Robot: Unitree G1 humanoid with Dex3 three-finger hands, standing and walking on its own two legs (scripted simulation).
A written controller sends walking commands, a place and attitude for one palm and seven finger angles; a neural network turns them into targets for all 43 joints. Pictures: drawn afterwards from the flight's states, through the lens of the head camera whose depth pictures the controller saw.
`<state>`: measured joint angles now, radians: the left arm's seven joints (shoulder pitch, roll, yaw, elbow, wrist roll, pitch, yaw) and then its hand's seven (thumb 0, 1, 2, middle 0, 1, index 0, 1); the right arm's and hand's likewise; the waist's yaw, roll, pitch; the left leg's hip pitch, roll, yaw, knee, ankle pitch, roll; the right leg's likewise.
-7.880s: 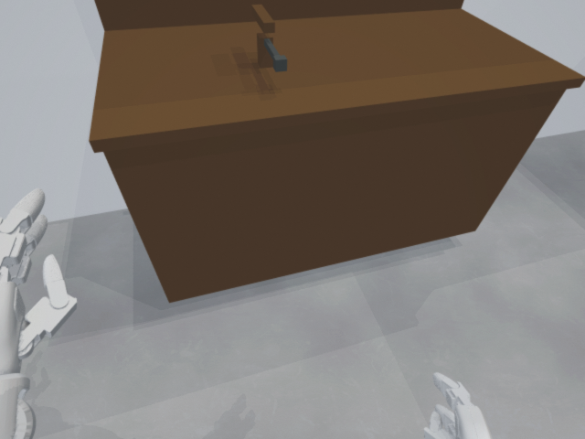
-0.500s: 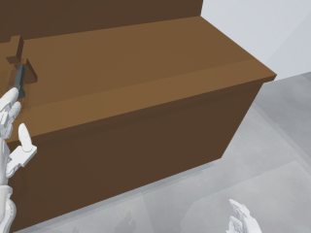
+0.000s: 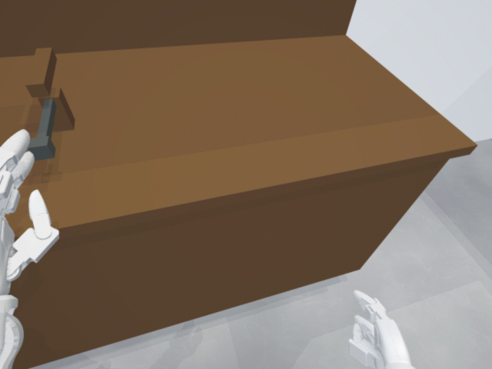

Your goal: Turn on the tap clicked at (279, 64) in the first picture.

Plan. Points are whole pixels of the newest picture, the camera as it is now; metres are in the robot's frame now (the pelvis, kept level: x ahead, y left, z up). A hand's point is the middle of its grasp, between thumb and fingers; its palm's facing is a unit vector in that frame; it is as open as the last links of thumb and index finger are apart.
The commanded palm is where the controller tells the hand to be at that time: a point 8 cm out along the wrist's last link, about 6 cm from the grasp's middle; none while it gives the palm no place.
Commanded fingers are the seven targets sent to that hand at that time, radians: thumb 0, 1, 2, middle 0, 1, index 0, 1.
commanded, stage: shuffle to correct the standing spot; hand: left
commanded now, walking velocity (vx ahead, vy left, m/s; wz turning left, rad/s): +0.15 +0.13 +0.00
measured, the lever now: (42, 148) +0.40 +0.38 +0.12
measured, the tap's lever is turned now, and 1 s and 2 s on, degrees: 0 0 0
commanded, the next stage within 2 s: come to a stop and stand still in 0.78 s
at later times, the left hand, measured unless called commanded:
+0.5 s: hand (20, 218) +0.23 +0.28 +0.19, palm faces +0.39 -0.82 -0.42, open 7.4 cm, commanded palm +0.16 +0.33 +0.19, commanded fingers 0.00 0.90 0.90 -0.20 -0.30 -0.20 -0.30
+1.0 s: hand out of the picture +0.28 +0.36 +0.19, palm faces +0.44 -0.81 -0.39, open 7.4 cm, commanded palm +0.22 +0.40 +0.19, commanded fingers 0.00 0.90 0.90 -0.20 -0.30 -0.20 -0.30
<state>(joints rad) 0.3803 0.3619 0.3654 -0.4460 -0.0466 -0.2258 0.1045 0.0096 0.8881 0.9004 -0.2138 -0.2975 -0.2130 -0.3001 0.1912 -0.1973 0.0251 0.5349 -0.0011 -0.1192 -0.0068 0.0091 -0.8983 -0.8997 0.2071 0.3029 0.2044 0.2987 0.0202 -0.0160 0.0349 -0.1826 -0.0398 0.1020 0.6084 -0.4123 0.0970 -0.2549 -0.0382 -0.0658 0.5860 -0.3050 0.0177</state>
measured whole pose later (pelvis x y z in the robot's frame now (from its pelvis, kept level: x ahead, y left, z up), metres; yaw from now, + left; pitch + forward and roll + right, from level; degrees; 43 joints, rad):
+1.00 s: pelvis +0.07 +0.11 +0.00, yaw +1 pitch -1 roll -1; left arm 0.41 0.36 0.37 -0.50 -0.03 -0.22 0.12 0.01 0.89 0.90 -0.21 -0.30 -0.21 -0.30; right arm 0.23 -0.16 0.05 0.63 0.00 -0.12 0.00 0.01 -0.90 -0.90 0.21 0.30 0.21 0.30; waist 0.03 0.01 0.05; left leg -0.42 0.04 0.03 0.93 -0.43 -0.02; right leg -0.26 0.02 -0.11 0.62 -0.33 -0.07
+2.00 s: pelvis +0.09 +0.14 +0.01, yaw -2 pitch -1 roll -1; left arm 0.46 0.40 0.35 -0.45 -0.04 -0.23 0.08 0.01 0.88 0.90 -0.22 -0.30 -0.22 -0.30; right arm 0.23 -0.20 0.02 0.59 0.01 -0.15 -0.04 0.01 -0.90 -0.90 0.21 0.30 0.20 0.30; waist 0.01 -0.03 0.06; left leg -0.24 -0.01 0.05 0.48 -0.22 0.05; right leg -0.21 0.00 -0.03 0.43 -0.21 0.00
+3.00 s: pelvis +0.09 +0.15 +0.02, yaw -1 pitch -2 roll -2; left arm 0.43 0.36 0.34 -0.46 -0.04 -0.18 0.12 0.01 0.89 0.90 -0.21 -0.30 -0.21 -0.30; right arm 0.21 -0.20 0.02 0.59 0.02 -0.11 -0.04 0.01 -0.90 -0.90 0.21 0.30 0.20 0.30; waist 0.02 -0.01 0.06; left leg -0.22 -0.02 0.03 0.45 -0.21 0.05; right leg -0.16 0.00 -0.06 0.37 -0.18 0.01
